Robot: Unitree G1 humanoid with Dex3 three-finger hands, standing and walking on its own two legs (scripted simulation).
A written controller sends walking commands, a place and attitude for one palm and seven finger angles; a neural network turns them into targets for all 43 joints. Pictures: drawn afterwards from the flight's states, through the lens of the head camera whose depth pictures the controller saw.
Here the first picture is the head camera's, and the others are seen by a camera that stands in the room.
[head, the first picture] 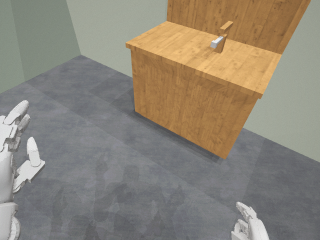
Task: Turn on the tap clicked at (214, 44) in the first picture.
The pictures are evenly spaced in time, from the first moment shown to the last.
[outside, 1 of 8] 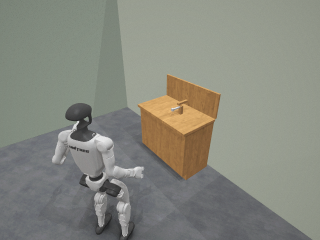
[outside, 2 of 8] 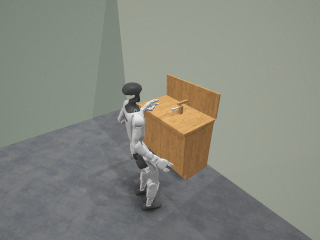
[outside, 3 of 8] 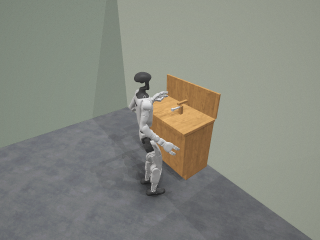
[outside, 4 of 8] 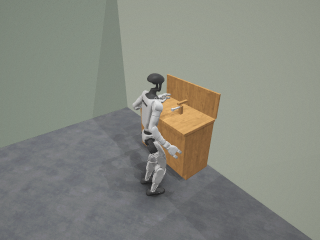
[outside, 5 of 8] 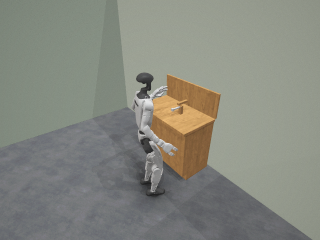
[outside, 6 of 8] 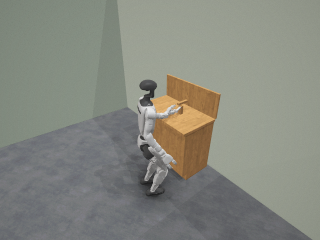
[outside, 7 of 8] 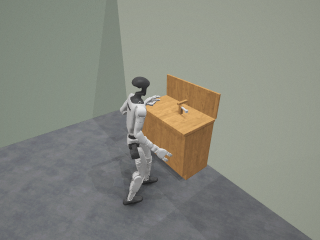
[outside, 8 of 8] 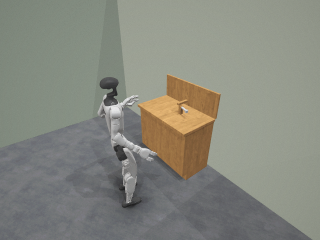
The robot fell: no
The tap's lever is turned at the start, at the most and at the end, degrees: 0 75 75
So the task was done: yes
